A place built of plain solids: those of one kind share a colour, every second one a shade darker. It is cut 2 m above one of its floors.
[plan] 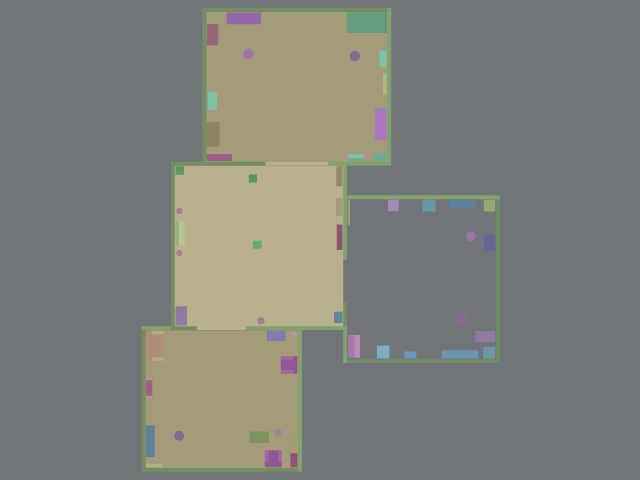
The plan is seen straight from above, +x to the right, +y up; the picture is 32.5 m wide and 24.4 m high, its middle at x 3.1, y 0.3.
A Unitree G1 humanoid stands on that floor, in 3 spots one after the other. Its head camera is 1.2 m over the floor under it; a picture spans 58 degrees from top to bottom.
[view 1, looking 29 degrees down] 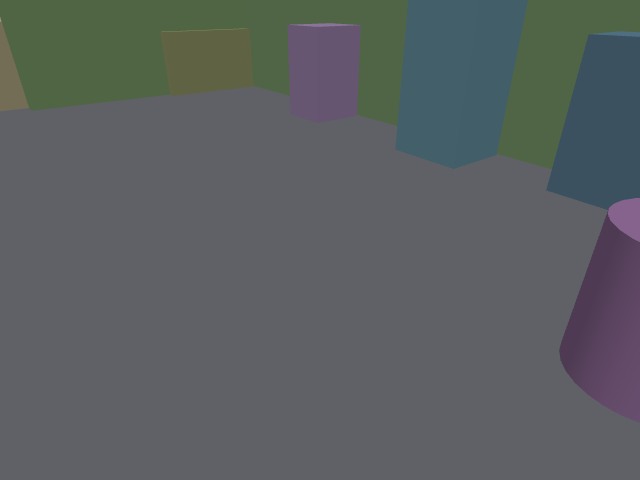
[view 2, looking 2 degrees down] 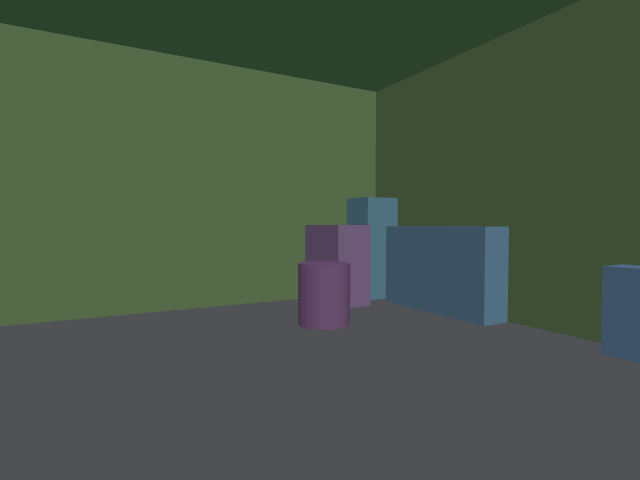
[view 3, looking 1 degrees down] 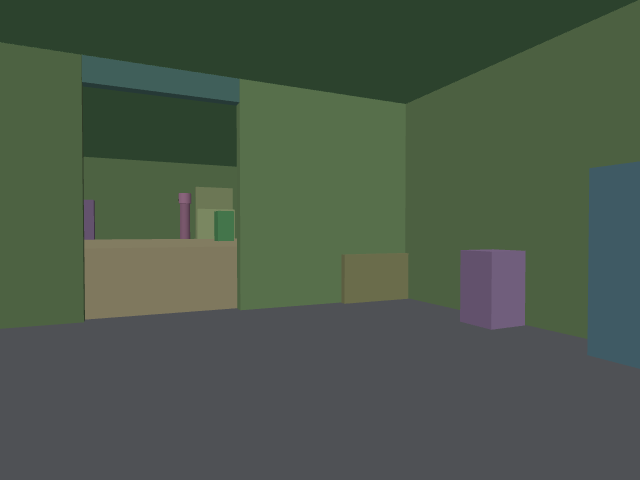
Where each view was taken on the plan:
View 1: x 10.99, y -1.14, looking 143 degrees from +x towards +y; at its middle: ground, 2.48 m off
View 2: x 5.76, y -1.14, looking -29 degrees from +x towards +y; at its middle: highchair_pram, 6.59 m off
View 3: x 11.03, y -2.41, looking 155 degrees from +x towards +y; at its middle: wall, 7.23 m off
